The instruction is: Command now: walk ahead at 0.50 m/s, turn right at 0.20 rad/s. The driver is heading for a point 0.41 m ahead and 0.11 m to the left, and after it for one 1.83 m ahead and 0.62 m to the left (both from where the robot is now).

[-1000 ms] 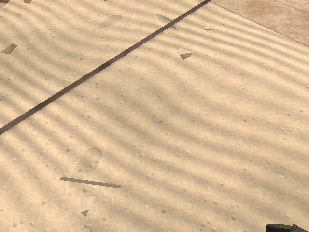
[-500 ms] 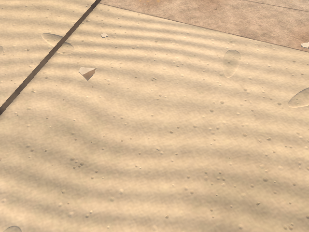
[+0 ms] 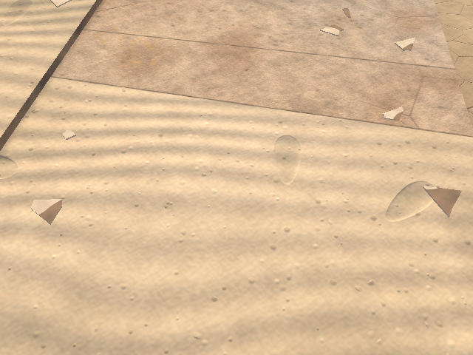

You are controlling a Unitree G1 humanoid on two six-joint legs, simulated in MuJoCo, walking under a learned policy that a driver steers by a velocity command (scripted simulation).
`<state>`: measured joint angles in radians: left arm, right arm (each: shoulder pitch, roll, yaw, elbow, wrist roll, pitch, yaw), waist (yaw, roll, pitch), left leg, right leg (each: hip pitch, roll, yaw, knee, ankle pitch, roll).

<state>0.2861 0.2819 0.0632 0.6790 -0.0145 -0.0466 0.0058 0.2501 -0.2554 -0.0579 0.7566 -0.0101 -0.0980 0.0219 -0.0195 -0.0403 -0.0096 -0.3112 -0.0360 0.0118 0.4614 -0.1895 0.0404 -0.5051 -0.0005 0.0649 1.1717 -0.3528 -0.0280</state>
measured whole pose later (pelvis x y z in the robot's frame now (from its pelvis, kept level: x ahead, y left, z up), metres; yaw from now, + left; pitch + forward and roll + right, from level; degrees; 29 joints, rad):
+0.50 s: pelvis +0.25 -0.06 +0.00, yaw +4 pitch +2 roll -1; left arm 0.24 0.24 0.06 0.71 0.01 -0.09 -0.02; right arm 0.27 -0.31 -0.06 0.81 0.03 -0.05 0.00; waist 0.00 0.05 0.01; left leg -0.56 0.07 -0.05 1.15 -0.30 0.00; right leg -0.25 0.01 -0.09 0.40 -0.19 -0.04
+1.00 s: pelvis +0.41 -0.01 -0.01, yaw +20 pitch +3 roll -2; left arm 0.09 0.30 0.06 0.71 0.01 -0.01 0.04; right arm 0.17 -0.30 -0.08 0.63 0.00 0.01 0.00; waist -0.02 -0.01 0.06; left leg -0.44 -0.09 -0.06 0.47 -0.08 0.08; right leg -0.57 -0.02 0.07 1.09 -0.43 0.06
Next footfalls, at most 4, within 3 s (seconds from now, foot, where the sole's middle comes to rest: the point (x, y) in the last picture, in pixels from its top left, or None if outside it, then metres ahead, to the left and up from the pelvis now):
0.32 right None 0.31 -0.16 -0.77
0.80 left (202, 353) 0.51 0.09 -0.77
1.26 right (278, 331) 0.57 -0.12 -0.77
1.64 left None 0.40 0.08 -0.77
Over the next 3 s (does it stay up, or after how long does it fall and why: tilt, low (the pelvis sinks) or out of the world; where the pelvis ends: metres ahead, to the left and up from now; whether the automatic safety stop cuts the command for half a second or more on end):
stays up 0.77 0.19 0.01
